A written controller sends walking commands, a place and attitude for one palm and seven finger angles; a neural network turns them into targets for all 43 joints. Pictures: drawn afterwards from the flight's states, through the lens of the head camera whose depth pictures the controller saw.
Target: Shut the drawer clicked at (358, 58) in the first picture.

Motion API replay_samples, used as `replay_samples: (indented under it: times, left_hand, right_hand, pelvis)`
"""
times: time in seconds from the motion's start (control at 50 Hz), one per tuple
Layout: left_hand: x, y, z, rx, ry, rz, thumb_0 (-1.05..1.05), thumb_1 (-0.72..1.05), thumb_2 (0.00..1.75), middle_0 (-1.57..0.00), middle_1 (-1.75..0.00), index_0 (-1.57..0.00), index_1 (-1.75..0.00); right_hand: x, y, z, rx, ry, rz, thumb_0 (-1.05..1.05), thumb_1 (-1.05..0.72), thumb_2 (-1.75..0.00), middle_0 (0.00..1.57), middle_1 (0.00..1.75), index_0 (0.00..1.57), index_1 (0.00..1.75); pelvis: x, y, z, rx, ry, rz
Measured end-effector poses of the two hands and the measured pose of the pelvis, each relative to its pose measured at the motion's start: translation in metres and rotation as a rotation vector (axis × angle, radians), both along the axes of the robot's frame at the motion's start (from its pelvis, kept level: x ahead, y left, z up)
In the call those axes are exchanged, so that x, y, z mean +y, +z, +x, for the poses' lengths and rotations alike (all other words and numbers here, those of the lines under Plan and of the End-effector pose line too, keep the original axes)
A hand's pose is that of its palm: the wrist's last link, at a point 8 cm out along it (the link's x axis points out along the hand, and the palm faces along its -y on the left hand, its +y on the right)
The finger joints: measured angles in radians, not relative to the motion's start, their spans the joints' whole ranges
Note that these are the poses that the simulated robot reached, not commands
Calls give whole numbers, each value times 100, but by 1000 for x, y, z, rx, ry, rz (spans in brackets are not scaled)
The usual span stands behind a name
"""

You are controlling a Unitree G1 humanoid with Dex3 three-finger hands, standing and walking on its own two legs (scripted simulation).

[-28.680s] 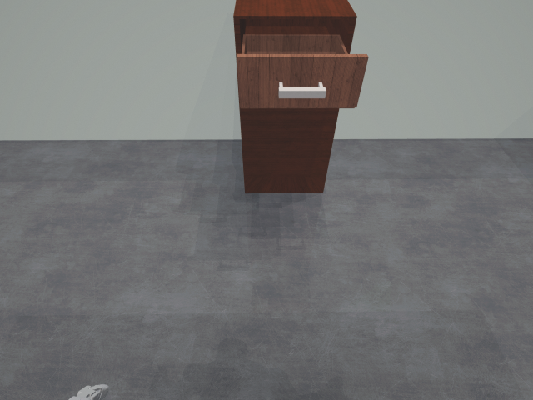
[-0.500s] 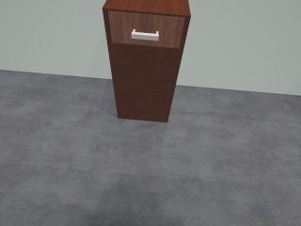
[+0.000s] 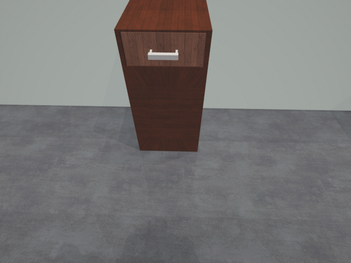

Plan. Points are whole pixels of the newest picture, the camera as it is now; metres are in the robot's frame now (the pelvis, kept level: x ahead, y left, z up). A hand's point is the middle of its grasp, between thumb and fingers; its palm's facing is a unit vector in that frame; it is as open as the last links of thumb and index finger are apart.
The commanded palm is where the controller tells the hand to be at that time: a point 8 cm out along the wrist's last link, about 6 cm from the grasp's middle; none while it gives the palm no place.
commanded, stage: let the arm hang, fingers relaxed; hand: left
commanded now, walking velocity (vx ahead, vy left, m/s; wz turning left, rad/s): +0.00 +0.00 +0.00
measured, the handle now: (163, 53) +0.94 +0.10 +0.00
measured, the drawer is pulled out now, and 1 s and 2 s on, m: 0.00 0.00 0.00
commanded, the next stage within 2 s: look to check the result in 0.18 s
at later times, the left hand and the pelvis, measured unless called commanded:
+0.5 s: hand out of the picture +0.03 +0.18 -0.17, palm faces +0.01 -0.97 -0.25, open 7.4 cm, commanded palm none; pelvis +0.02 -0.01 +0.00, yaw +0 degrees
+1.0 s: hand out of the picture +0.08 +0.18 -0.16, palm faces +0.00 -0.96 -0.27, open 7.4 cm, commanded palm none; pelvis +0.03 -0.03 +0.00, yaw +0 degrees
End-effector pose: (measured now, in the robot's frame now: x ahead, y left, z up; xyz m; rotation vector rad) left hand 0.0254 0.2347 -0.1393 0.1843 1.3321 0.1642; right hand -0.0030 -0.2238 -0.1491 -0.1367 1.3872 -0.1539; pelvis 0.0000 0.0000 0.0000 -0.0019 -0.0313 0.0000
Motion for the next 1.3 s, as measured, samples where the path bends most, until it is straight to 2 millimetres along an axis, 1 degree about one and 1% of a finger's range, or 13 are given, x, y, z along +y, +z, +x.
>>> replay_samples:
  times: [0.06, 0.14, 0.38, 0.5, 0.72, 1.02, 1.16, 1.3]
  left_hand:
    - [-6, -1, 7, -11, -6, -13, 0, 91, 90, -21, -31, -20, -30]
    - [-11, -1, 11, -8, -8, -20, 0, 91, 90, -21, -30, -20, -30]
    - [-7, 2, 2, 48, 11, 10, 0, 91, 90, -20, -30, -20, -30]
    - [-5, 5, 3, 53, 13, 27, 0, 91, 90, -20, -30, -20, -30]
    - [-8, 7, 21, 22, -1, 35, 0, 91, 90, -20, -30, -20, -30]
    - [-9, 11, 48, -22, -16, 48, 0, 91, 90, -20, -30, -20, -30]
    - [-5, 14, 55, -39, -21, 64, 0, 91, 90, -21, -30, -20, -30]
    - [-1, 17, 59, -47, -26, 75, 0, 91, 90, -21, -30, -20, -30]
  right_hand:
    - [-2, 1, 4, -6, -1, -5, 0, -91, -90, 20, 30, 20, 30]
    - [-5, 2, 9, -8, -3, -9, 0, -91, -90, 20, 30, 20, 30]
    - [-16, 2, 18, 12, 2, -15, 0, -91, -90, 20, 30, 20, 30]
    - [-25, 2, 28, 3, 9, -23, 0, -91, -90, 20, 30, 20, 30]
    - [-41, 5, 44, -23, 20, -42, 0, -91, -90, 20, 30, 20, 30]
    - [-58, 8, 56, -33, 20, -67, 0, -91, -90, 20, 30, 20, 30]
    - [-64, 9, 62, -48, 20, -73, 0, -91, -90, 20, 30, 20, 30]
    - [-67, 10, 66, -59, 24, -78, 0, -91, -90, 20, 30, 20, 30]
  pelvis:
    - [-1, 0, 2, 0, 0, 1]
    - [-3, 1, 5, 1, -2, 1]
    - [-11, 2, 13, 4, -1, 2]
    - [-15, 3, 17, 2, -1, 3]
    - [-22, 3, 23, 3, -3, 4]
    - [-29, 4, 31, 5, -4, 4]
    - [-31, 4, 33, 2, -7, 4]
    - [-32, 5, 33, 0, -9, 5]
